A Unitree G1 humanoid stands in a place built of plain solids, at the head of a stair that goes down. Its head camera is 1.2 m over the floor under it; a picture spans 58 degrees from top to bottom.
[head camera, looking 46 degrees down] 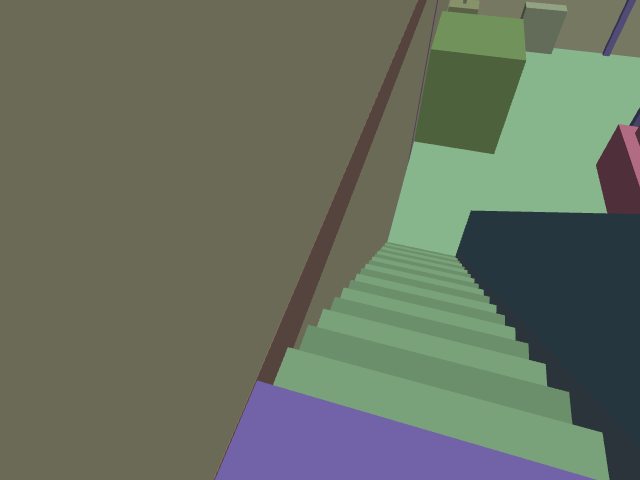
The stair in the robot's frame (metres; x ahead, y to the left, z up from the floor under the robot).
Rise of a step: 0.20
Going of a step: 0.24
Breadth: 1.06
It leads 17 degrees to the right of straight ahead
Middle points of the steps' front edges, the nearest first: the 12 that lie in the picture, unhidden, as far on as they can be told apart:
0.44 -0.32 0.00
0.66 -0.39 -0.20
0.89 -0.45 -0.40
1.11 -0.52 -0.61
1.34 -0.59 -0.81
1.57 -0.66 -1.01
1.79 -0.73 -1.22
2.02 -0.79 -1.42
2.24 -0.86 -1.62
2.47 -0.93 -1.82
2.69 -1.00 -2.03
2.92 -1.06 -2.23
